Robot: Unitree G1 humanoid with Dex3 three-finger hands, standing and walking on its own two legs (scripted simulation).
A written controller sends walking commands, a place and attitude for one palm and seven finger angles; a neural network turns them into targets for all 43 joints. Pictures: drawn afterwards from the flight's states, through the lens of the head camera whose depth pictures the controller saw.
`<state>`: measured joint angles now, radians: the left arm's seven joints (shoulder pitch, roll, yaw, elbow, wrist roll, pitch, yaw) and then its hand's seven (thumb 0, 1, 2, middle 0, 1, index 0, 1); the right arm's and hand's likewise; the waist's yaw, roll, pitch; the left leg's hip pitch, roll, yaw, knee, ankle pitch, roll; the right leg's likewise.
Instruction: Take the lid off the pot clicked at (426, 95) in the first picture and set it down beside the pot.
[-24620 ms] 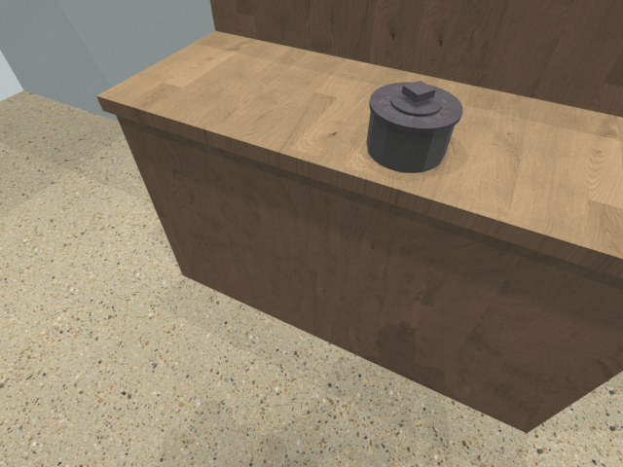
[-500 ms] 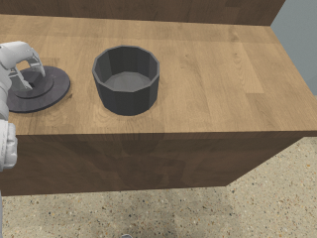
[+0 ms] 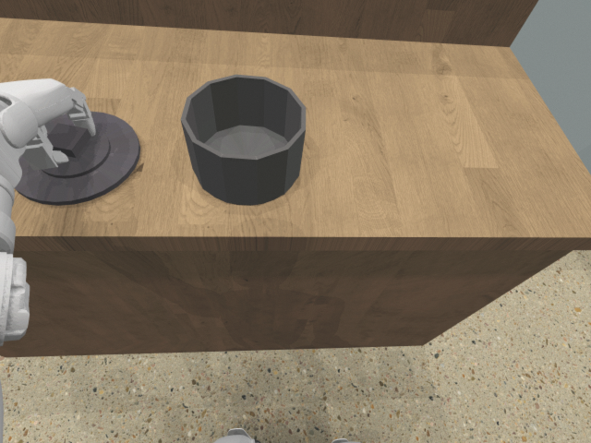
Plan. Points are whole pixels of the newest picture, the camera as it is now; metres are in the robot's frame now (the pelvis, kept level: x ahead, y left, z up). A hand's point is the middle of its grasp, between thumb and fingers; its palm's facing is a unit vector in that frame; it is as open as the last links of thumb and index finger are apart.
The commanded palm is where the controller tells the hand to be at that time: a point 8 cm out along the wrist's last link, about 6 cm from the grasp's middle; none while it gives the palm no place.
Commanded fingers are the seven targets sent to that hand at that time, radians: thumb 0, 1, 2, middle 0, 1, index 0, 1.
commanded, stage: open the fingers wide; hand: left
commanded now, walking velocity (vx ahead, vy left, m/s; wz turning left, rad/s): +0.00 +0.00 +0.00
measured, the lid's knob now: (67, 140) +0.51 +0.29 +0.08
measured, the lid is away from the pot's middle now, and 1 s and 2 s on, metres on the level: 0.24 0.24 0.24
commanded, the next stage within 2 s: raise the empty hand in 0.80 s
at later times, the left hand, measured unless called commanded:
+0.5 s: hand (54, 143) +0.48 +0.29 +0.11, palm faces -0.42 -0.08 -0.91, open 9.6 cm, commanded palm +0.50 +0.28 +0.17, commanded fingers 0.00 -0.08 0.80 -0.42 -0.73 -0.42 -0.73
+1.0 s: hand (52, 139) +0.48 +0.29 +0.12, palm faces -0.40 -0.07 -0.92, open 11.0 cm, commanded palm +0.50 +0.28 +0.18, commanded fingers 0.00 -0.10 0.82 -0.43 -0.71 -0.43 -0.71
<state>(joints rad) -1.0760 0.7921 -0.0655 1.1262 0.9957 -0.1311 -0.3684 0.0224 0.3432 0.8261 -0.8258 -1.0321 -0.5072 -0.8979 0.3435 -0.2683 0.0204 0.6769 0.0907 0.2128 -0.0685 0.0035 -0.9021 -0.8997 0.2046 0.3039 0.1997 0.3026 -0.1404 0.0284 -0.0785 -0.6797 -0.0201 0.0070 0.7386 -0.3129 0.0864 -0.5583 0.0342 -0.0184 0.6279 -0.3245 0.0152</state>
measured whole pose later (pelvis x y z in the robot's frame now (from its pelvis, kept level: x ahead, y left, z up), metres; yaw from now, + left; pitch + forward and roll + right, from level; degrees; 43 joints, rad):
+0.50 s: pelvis +0.01 +0.00 +0.00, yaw +0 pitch +14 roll -4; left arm -1.07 0.77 -0.09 1.12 1.00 -0.11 -0.37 0.00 0.09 0.81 -0.52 -0.82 -0.49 -0.82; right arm 0.34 -0.27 0.01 0.67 0.09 0.23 -0.06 0.00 -0.90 -0.90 0.20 0.30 0.20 0.30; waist -0.14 0.03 -0.08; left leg -0.66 -0.02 0.01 0.72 -0.31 0.08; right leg -0.54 0.03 -0.02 0.62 -0.33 0.02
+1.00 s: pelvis +0.01 -0.01 +0.00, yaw +0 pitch +14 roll -3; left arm -1.04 0.78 -0.07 1.09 0.99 -0.11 -0.37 0.00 -0.08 0.81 -0.44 -0.71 -0.44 -0.71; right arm 0.33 -0.28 0.01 0.66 0.09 0.24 -0.07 0.00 -0.90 -0.90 0.20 0.30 0.20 0.30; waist -0.14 0.03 -0.08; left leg -0.64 -0.02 0.01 0.71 -0.31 0.08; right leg -0.52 0.04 -0.02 0.60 -0.32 0.01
